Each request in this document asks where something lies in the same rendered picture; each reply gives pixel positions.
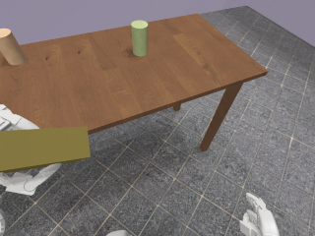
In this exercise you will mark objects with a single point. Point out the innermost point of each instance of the robot left hand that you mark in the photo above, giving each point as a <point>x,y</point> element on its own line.
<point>22,183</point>

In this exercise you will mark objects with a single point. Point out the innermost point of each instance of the table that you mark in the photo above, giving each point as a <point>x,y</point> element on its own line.
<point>94,80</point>

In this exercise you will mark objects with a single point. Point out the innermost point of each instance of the sponge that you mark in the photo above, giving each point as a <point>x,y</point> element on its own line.
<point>35,148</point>

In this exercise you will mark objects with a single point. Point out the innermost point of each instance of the robot right hand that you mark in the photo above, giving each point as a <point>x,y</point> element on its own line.
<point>261,224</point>

